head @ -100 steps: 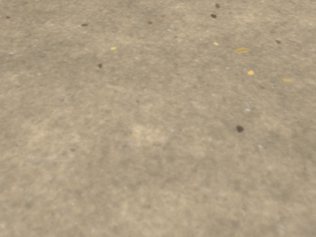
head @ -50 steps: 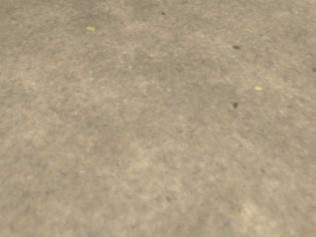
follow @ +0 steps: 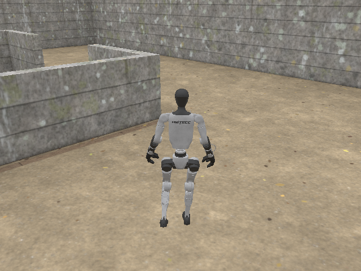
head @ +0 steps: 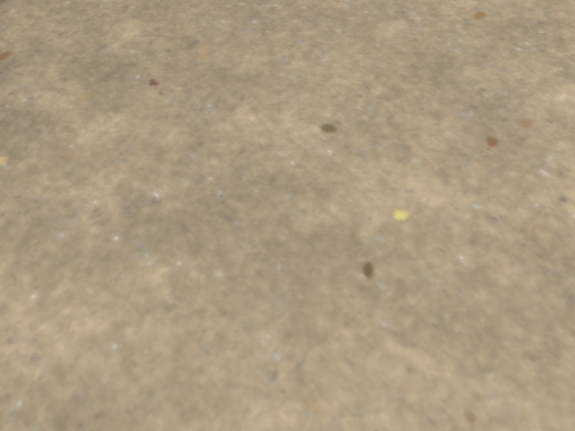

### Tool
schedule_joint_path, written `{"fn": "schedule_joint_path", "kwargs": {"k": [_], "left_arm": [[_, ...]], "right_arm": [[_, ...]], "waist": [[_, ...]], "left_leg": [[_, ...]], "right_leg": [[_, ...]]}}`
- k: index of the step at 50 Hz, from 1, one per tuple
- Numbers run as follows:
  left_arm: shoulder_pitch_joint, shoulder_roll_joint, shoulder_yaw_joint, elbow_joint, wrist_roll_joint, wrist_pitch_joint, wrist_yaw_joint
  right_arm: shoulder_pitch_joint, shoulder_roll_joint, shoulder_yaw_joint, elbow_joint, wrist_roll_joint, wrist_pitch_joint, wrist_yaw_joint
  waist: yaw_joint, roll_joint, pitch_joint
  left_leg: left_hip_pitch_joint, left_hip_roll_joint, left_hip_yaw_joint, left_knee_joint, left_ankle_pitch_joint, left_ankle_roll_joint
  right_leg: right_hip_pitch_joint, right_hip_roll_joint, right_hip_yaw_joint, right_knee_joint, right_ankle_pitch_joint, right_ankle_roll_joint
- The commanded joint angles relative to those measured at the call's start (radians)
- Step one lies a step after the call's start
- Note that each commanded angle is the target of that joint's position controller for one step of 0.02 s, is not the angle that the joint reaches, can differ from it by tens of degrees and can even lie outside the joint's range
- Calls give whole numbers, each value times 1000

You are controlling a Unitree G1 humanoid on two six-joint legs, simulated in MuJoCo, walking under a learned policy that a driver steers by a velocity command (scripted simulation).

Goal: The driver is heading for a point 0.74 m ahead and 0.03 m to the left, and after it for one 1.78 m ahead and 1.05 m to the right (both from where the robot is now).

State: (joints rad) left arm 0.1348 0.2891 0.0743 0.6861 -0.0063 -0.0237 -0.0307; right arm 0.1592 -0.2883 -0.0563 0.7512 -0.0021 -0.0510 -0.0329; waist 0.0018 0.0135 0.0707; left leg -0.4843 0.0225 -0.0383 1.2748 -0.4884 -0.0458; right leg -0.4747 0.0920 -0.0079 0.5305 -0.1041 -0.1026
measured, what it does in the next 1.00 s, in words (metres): steps on the spot: left foot, then right foot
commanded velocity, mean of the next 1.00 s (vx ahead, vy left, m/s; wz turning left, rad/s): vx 0.03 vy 0.00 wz -0.24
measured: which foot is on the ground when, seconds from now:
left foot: up 0.00-0.34, down 0.36-1.00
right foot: down 0.00-0.38, up 0.40-0.64, down 0.66-1.00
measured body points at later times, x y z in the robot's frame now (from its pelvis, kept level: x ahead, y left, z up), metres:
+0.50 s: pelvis +0.07 +0.05 +0.01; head +0.09 +0.07 +0.46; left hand +0.29 +0.28 -0.09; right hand +0.14 -0.24 -0.08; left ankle +0.11 +0.17 -0.72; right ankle +0.05 -0.07 -0.68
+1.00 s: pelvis +0.06 +0.03 +0.01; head +0.06 +0.02 +0.46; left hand +0.24 +0.23 -0.11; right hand +0.11 -0.25 -0.11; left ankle +0.11 +0.17 -0.72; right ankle +0.02 -0.08 -0.72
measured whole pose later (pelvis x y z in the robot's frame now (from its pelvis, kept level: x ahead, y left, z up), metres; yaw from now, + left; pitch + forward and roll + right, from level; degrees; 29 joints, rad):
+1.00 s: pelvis +0.06 +0.03 +0.01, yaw -13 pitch -1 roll +0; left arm 0.22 0.19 0.03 0.75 0.01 0.00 0.02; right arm 0.22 -0.23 -0.04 0.80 -0.01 -0.01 -0.02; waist -0.02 0.00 0.02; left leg -0.26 0.03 -0.03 0.55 -0.27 -0.05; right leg -0.22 0.02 0.05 0.57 -0.33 0.00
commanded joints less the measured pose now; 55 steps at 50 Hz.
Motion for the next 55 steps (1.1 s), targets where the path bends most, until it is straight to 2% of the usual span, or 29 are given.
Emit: {"fn": "schedule_joint_path", "kwargs": {"k": [1, 4, 7, 10, 15, 17, 18, 19, 20, 21, 22, 23, 24, 26, 28, 30, 31, 32, 33, 34, 35, 36, 37, 40, 44, 55], "left_arm": [[-8, 125, 35, -90, 11, -6, 14], [17, 157, 46, -89, 9, 0, 33], [15, 162, 47, -103, -3, 23, 53], [4, 155, 44, -116, -1, 40, 64], [34, 127, 27, -114, 13, 53, 57], [21, 110, 15, -114, 5, 59, 56], [54, 89, 7, -107, 3, 58, 57], [102, 46, -5, -109, 17, 53, 56], [74, 75, 7, -136, 6, 41, 52], [33, 143, 25, -133, 17, 32, 52], [17, 162, 39, -123, 7, 33, 52], [40, 138, 39, -97, 5, 45, 54], [54, 113, 33, -90, 10, 55, 55], [67, 38, 9, -76, 5, 63, 51], [18, -4, -9, -85, 1, 58, 45], [15, 14, -3, -80, -8, 57, 42], [39, 17, -1, -66, -8, 55, 40], [42, 28, 0, -59, 0, 54, 39], [44, 60, 4, -68, 12, 54, 43], [56, 122, 14, -75, 23, 55, 51], [40, 104, 13, -46, 23, 55, 46], [23, 51, 4, -60, 22, 50, 37], [27, 35, -3, -49, 29, 44, 37], [40, 45, -5, -36, 24, 24, 42], [53, 28, -13, -22, 21, 17, 48], [83, 7, -19, 38, 16, 8, 50]], "right_arm": [[90, -111, -34, -62, -12, 21, -16], [74, -76, -24, -69, -18, 31, -26], [27, -76, -23, -83, -12, 41, -29], [-11, -74, -22, -96, -6, 40, -23], [-14, -73, -20, -106, 1, 16, -1], [34, -59, -20, -95, 1, 6, 13], [43, -84, -25, -97, -12, 2, 17], [42, -155, -36, -114, -36, 4, 15], [22, -168, -41, -96, -55, 10, 17], [4, -119, -32, -116, -49, 6, 17], [3, -120, -34, -116, -34, 5, 14], [-9, -122, -34, -119, -20, 6, 11], [-23, -115, -31, -117, -6, 7, 10], [-40, -83, -21, -112, -5, 19, 13], [-16, -75, -20, -101, -7, 32, 16], [16, -88, -22, -89, -3, 41, 18], [11, -86, -19, -88, 5, 43, 18], [36, -79, -16, -79, 11, 39, 19], [63, -70, -10, -72, 4, 29, 23], [76, -54, -3, -80, -19, 13, 33], [96, -19, 6, -74, -25, 3, 37], [32, -59, 0, -69, -29, 3, 35], [0, -62, -4, -72, -24, 6, 34], [11, -47, -3, -63, -16, 22, 21], [29, -36, -5, -36, -13, 24, 13], [66, -37, -12, 46, -7, 30, -2]], "waist": [[-41, -56, -209], [-33, -70, -233], [-15, -98, -238], [2, -137, -205], [31, -170, -209], [-10, -162, -199], [-8, -130, -191], [33, 62, -203], [53, 275, -139], [9, 221, -143], [-1, 171, -140], [8, 123, -137], [13, 116, -129], [25, 118, -132], [-10, 169, -153], [-21, 194, -167], [-3, 186, -163], [-4, 170, -154], [-12, 131, -170], [-42, 5, -194], [-72, -144, -198], [-25, -104, -150], [-18, -85, -125], [-20, -86, -75], [-19, -66, -63], [-16, -23, -66]], "left_leg": [[-76, 34, -51, -73, 74, -1], [-71, 9, -45, -202, 112, -24], [-85, -2, -65, -296, 180, -38], [-71, -11, -70, -400, 212, -38], [55, -18, -36, -569, 159, -11], [185, -27, -6, -788, 270, 23], [274, 27, -46, -870, 358, 51], [357, 216, -220, -912, 522, 124], [283, 327, -381, -949, 622, 271], [254, 352, -409, -968, 611, 323], [276, 319, -367, -952, 612, 309], [286, 276, -305, -933, 624, 281], [295, 259, -271, -919, 656, 265], [283, 185, -164, -898, 713, 230], [312, 154, -125, -876, 733, 225], [343, 162, -143, -854, 712, 235], [334, 154, -141, -841, 679, 223], [309, 144, -144, -842, 630, 194], [258, 135, -144, -840, 536, 145], [195, 82, -86, -786, 434, 96], [238, 24, -12, -814, 302, 49], [259, 14, 2, -791, 291, 19], [257, 13, 6, -786, 302, 16], [256, 17, -1, -782, 336, 26], [266, 14, 1, -781, 334, 22], [283, 17, 0, -784, 365, 9]], "right_leg": [[207, -269, 362, -211, 300, -189], [190, -242, 333, -195, 345, -178], [191, -220, 370, -204, 81, -145], [174, -203, 407, -215, -135, -117], [212, -228, 452, -150, -24, -116], [197, -200, 443, -102, 24, -82], [153, -163, 418, -64, -30, -37], [64, -64, 307, 103, -251, 29], [-26, 25, 154, 172, -417, 76], [-20, -15, 161, 334, -471, 115], [-45, -12, 154, 437, -455, 134], [-52, -20, 151, 500, -437, 155], [-61, -34, 151, 527, -405, 171], [6, -53, 95, 421, -371, 187], [85, -70, 45, 247, -356, 190], [150, -68, 22, 81, -283, 184], [210, -63, 7, -63, -165, 170], [275, -67, 19, -162, -57, 150], [361, -115, 81, -166, 33, 124], [428, -202, 157, -96, 239, 84], [334, -202, 158, -74, 91, 32], [271, -175, 156, -97, -28, 31], [244, -167, 153, -108, -79, 46], [199, -151, 138, -106, -83, 68], [185, -144, 136, -105, -106, 70], [202, -125, 116, -94, -78, 69]]}}
Velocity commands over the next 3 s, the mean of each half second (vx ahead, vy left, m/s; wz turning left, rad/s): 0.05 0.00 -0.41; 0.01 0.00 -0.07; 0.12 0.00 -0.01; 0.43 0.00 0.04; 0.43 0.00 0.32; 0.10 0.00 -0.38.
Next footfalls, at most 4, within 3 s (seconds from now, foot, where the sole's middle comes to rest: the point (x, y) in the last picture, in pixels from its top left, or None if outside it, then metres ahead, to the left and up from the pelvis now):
0.36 left None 0.15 0.16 -0.76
0.66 right None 0.06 -0.09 -0.76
1.92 right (383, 403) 0.47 -0.16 -0.76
2.46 left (283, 277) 0.79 0.06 -0.76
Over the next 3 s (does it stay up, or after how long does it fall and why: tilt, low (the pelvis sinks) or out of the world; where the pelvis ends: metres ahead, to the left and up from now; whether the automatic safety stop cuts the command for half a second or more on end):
stays up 0.71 -0.07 0.00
